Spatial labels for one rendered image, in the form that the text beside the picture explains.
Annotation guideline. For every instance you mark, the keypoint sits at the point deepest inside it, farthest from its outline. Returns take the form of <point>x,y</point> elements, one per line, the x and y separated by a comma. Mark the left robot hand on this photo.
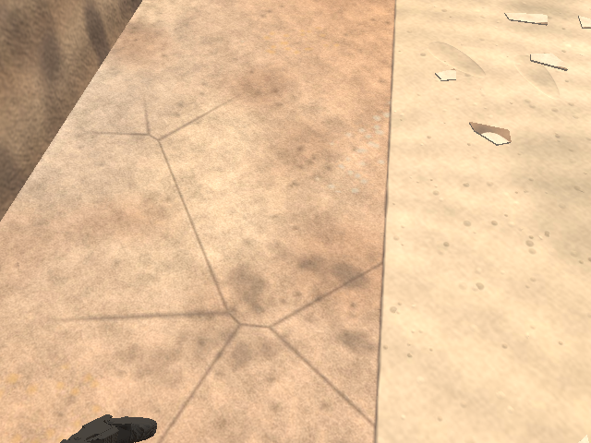
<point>114,430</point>

